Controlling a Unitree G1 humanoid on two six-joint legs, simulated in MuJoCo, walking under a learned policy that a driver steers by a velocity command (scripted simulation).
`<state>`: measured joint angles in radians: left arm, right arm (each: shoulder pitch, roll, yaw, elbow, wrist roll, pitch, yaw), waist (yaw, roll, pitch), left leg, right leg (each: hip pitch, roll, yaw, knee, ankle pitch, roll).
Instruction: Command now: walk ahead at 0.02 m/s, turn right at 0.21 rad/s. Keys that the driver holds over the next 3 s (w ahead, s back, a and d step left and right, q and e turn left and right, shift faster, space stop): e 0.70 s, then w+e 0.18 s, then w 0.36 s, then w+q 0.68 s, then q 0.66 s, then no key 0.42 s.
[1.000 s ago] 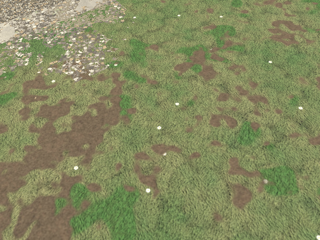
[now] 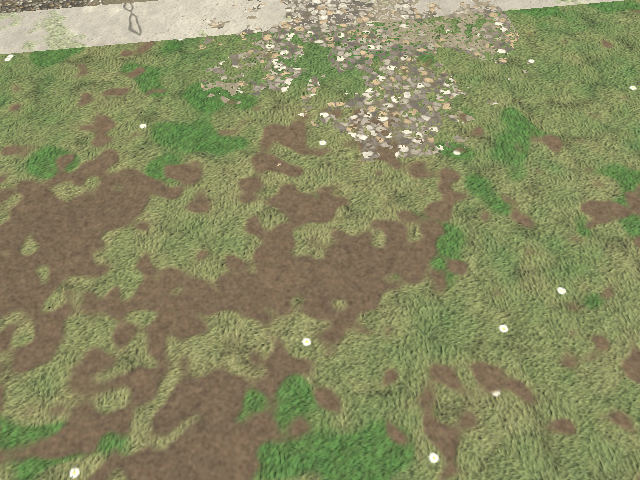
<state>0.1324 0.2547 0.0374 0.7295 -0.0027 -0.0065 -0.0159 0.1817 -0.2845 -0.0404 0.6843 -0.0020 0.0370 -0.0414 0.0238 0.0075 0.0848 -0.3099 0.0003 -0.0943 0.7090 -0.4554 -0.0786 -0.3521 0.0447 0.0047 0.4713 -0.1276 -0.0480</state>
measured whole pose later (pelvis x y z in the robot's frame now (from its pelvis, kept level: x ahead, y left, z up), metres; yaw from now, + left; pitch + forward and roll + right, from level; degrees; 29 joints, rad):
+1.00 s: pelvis +0.07 -0.02 +0.01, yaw -33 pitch +1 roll +0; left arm 0.22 0.33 0.07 0.63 -0.02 0.00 0.01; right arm 0.30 -0.28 -0.07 0.72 0.00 -0.07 -0.01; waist -0.03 -0.05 -0.02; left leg -0.17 -0.02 -0.03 0.42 -0.28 0.02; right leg -0.52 0.07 0.12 1.02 -0.37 0.00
